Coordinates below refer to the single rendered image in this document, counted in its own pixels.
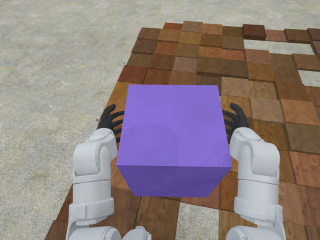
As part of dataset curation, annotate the left robot hand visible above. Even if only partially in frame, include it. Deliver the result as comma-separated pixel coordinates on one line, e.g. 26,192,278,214
98,104,125,143

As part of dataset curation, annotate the right robot hand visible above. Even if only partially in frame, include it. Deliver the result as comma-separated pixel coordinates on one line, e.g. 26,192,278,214
222,103,249,144

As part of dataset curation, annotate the left robot upper arm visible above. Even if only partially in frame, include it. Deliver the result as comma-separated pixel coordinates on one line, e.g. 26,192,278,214
69,226,122,240

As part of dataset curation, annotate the carton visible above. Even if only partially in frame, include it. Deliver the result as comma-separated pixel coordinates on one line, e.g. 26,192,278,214
116,84,232,198

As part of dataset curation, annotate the robot left forearm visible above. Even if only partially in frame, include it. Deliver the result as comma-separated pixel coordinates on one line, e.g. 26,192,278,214
65,128,118,240

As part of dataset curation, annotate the right robot upper arm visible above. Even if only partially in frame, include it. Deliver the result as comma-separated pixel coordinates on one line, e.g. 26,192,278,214
226,225,282,240

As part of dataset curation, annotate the left robot thigh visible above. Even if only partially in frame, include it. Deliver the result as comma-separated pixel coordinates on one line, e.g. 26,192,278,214
122,229,152,240

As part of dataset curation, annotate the robot right forearm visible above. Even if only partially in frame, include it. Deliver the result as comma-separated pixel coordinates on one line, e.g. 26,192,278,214
229,127,286,240

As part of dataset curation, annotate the left robot shin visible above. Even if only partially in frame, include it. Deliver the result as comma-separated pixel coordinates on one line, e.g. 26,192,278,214
135,226,145,230

